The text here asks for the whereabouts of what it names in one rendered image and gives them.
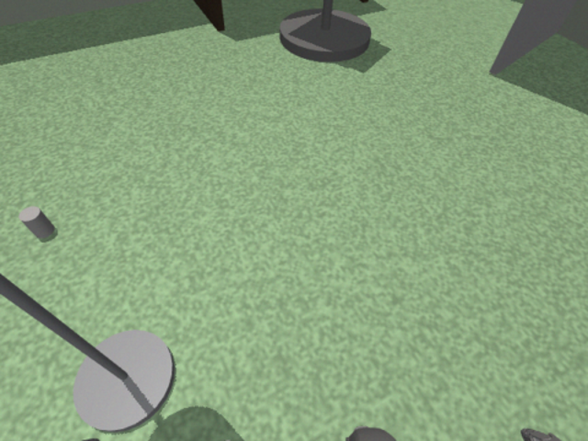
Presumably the floor lamp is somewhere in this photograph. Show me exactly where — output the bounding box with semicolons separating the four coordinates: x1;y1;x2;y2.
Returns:
0;274;175;433

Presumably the office chair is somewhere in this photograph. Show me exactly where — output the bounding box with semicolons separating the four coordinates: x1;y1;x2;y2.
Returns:
279;0;371;62

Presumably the can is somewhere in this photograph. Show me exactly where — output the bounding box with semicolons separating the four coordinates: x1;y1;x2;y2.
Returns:
19;206;55;238

